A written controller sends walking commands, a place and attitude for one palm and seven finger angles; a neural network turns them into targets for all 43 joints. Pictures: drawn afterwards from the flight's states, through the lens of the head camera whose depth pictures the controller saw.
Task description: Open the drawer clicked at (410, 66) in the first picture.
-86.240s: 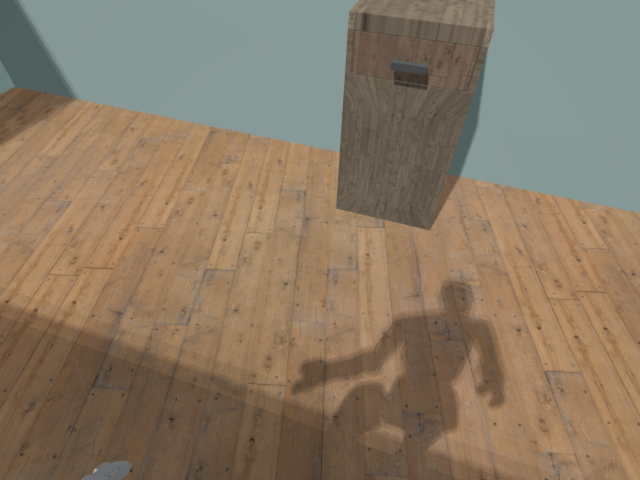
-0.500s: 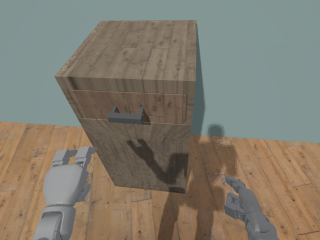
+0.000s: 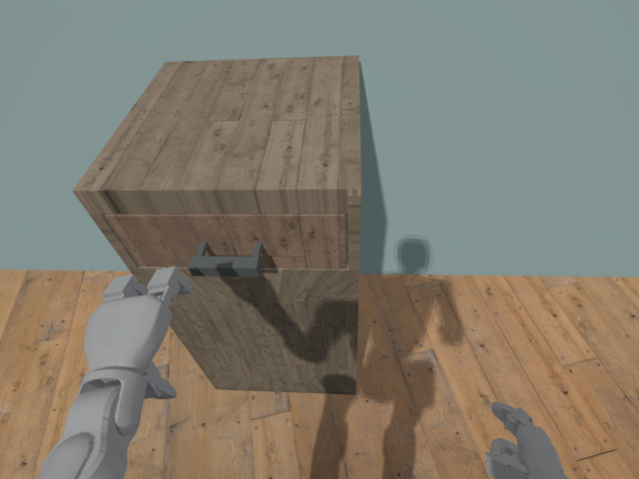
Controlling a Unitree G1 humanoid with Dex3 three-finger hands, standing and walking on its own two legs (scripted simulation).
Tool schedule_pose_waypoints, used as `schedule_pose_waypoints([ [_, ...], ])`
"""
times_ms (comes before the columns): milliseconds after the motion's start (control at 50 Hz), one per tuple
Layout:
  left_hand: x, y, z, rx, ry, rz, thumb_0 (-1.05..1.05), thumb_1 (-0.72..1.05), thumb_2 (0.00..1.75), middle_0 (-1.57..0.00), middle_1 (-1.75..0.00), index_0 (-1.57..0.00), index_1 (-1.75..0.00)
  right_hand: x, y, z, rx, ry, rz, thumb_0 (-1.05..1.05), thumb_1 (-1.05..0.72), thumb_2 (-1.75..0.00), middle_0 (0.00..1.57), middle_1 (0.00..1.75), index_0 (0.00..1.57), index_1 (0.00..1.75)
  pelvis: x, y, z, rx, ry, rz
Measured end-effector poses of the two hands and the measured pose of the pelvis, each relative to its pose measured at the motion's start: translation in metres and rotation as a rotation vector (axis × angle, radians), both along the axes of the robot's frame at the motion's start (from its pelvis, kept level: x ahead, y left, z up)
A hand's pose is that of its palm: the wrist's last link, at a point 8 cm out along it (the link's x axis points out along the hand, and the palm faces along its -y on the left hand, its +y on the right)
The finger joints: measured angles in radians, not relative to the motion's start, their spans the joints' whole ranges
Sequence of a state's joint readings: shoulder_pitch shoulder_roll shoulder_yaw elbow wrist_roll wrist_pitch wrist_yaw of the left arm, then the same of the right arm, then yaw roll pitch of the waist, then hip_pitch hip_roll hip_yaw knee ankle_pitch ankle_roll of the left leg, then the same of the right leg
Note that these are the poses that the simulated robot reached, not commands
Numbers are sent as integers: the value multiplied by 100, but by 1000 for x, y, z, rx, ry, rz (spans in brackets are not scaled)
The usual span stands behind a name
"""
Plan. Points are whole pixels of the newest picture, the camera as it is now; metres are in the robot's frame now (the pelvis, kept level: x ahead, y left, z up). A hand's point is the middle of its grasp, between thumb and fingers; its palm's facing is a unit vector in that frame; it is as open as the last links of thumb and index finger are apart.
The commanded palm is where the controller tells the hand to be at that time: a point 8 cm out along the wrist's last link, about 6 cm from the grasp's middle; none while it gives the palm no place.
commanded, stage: raise the hand with hooked fingers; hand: left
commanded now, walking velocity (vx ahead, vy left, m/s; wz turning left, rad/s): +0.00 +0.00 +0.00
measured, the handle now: (227, 256) +0.46 +0.21 -0.03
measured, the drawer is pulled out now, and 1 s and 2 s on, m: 0.00 0.00 0.00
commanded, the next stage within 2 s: move the hooked fingers above the handle in 0.70 s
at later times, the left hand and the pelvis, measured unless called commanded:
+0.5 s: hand (143, 310) +0.29 +0.25 +0.07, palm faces -0.05 -0.13 -0.99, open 13.8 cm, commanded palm +0.27 +0.26 +0.14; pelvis -0.01 +0.02 +0.01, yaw +1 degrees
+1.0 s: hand (150, 310) +0.30 +0.25 +0.06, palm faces -0.03 -0.12 -0.99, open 13.8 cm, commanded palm +0.28 +0.26 +0.13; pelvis -0.01 +0.03 +0.01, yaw +1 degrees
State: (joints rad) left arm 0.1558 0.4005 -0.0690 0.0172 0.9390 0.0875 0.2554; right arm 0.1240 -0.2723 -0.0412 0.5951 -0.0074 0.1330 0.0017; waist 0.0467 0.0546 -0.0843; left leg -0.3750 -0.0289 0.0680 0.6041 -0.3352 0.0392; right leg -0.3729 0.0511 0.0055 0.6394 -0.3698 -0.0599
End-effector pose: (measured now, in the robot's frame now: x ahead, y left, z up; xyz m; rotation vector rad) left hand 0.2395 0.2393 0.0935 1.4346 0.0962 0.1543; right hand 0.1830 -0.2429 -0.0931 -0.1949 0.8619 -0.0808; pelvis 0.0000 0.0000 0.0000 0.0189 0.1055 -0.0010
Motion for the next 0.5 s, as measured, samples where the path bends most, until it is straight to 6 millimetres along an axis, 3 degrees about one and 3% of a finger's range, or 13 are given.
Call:
schedule_pose_waypoints([
  [100, 10, -7, 13, 15, -6, -72, 0, -40, 34, -32, -114, -31, -114, 14, 15, 13, 14, -48, 29, 1, -91, -90, 20, 30, 20, 30, 0, 1, 4, -2, -26, 0],
  [220, 22, 8, 35, 46, -37, -41, 0, -46, 32, -32, -119, -32, -118, 20, 33, 17, 48, -55, 59, 1, -91, -90, 20, 30, 20, 30, -4, 3, 7, -8, -45, 11],
  [360, 37, 21, 46, 38, 23, -19, 0, -48, 31, -32, -120, -32, -120, 7, 45, 10, 64, -6, 68, 1, -91, -90, 20, 30, 20, 30, -7, 9, 10, -13, -55, 24],
  [500, 33, 17, 33, 2, 85, -114, 0, -48, 30, -32, -120, -32, -120, -15, 40, 4, 44, 55, 44, 1, -90, -90, 20, 30, 20, 30, -7, 15, 12, -16, -48, 12],
])
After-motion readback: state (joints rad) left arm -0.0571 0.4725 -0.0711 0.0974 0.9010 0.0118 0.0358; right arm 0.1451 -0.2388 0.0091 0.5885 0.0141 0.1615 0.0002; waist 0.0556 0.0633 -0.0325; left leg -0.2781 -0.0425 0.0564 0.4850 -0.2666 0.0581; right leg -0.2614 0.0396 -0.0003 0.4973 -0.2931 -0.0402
